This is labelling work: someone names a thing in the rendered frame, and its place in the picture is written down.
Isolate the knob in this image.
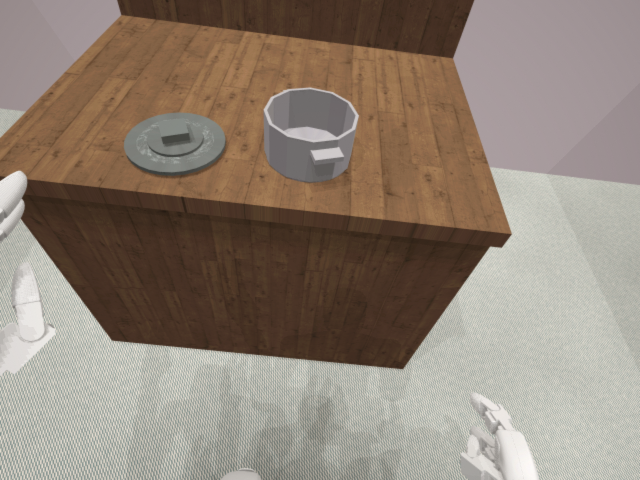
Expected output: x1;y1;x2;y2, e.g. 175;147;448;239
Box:
158;118;190;144

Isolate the table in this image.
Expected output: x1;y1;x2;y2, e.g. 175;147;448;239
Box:
0;0;512;369

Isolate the robot left hand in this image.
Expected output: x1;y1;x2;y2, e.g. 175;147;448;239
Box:
0;171;56;376

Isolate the pot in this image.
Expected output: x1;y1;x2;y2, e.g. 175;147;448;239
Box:
264;88;359;183

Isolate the lid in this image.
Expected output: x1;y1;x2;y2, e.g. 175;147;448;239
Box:
124;113;226;176

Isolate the robot right hand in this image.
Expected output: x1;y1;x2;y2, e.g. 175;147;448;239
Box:
461;392;539;480

